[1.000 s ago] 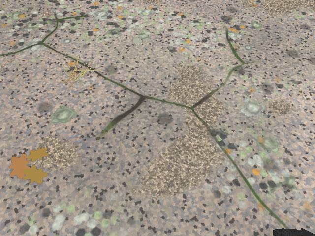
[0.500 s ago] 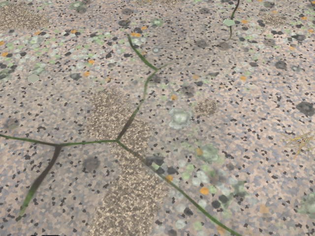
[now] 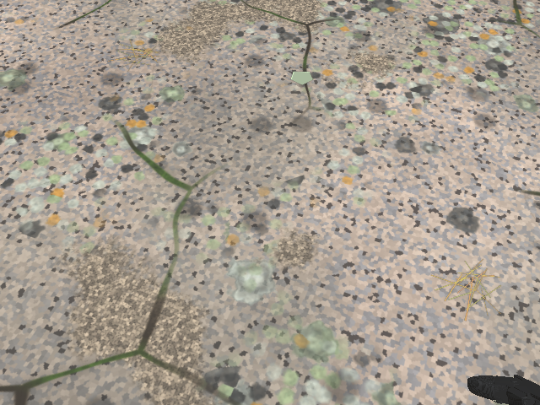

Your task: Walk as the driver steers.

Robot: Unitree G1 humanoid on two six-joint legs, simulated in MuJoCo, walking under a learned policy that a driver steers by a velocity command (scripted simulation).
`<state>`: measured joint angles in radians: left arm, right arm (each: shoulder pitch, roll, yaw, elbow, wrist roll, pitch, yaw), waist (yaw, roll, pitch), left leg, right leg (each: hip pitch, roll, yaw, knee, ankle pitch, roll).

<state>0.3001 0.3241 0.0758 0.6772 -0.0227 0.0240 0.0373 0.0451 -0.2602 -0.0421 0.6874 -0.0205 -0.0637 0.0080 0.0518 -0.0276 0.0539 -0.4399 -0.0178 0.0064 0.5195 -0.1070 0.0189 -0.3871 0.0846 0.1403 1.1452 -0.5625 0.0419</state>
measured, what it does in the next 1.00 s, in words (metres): steps on the spot, turning right: right foot, then left foot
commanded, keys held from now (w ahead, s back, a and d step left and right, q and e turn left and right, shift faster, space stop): e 0.60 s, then no key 0.40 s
